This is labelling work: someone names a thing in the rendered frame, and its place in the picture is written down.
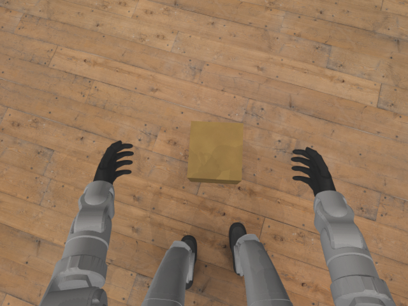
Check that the left robot hand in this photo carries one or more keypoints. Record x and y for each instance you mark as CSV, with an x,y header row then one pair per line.
x,y
106,170

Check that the carton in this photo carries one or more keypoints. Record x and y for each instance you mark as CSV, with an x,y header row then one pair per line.
x,y
215,152

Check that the right robot forearm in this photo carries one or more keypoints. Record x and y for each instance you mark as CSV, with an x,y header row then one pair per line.
x,y
355,281

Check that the left robot thigh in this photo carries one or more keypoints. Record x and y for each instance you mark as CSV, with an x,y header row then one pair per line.
x,y
168,286

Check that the left robot forearm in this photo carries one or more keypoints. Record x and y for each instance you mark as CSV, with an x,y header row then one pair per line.
x,y
83,261

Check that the robot left foot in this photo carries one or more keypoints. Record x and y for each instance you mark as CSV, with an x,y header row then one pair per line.
x,y
191,242

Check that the robot left upper arm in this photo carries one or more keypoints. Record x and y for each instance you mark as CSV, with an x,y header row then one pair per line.
x,y
89,296

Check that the right robot hand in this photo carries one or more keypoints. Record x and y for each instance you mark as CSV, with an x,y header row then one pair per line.
x,y
320,178

